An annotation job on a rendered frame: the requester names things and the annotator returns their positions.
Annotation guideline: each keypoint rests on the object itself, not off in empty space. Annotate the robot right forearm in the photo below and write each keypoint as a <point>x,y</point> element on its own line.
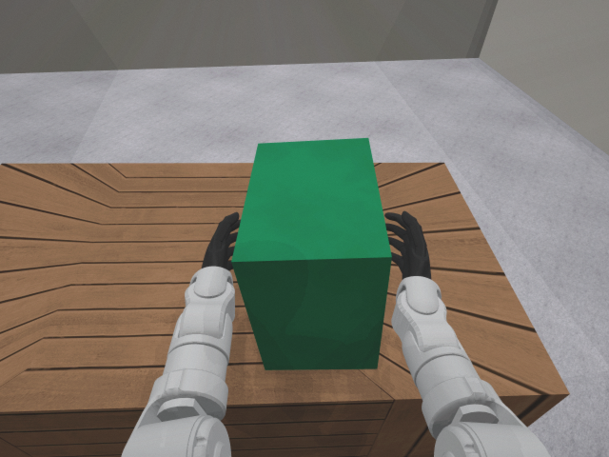
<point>451,389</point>

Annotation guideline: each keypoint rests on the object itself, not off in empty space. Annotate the robot left forearm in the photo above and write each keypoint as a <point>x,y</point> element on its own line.
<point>194,379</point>

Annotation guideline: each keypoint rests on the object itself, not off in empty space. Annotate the robot left hand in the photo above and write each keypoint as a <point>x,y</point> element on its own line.
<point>218,251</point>

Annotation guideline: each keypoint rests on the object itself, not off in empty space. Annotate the robot left upper arm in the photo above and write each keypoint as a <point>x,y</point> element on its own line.
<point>196,436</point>

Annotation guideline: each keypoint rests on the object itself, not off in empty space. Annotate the pedestal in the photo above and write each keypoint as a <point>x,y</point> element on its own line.
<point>95,260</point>

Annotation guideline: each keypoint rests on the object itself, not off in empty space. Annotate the robot right hand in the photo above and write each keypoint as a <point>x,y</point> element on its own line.
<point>415,259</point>

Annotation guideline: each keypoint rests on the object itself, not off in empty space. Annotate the robot right upper arm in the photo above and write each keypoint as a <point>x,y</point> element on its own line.
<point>467,439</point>

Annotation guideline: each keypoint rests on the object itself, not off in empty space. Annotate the carton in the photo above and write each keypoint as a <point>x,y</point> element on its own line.
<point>312,257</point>

